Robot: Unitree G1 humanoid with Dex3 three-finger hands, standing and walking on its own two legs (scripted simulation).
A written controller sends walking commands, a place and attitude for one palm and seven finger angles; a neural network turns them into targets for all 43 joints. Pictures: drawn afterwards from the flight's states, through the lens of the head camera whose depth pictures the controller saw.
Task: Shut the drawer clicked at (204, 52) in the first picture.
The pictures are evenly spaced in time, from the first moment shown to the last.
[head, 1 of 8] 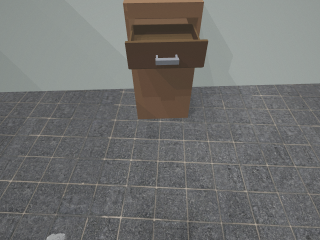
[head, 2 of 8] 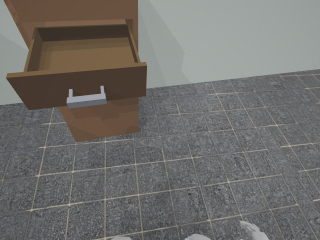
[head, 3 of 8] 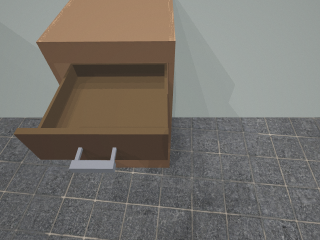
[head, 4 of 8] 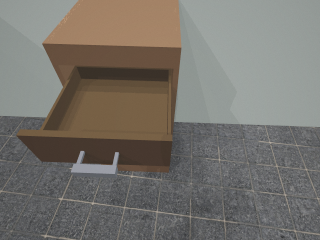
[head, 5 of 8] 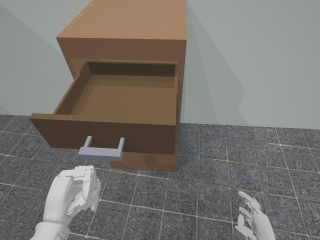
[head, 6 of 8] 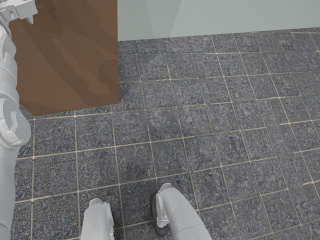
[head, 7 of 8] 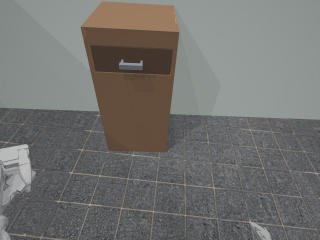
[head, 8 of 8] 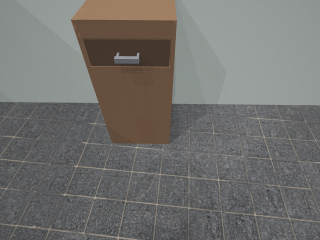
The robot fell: no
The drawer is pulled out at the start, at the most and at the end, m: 0.30 0.30 0.00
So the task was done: yes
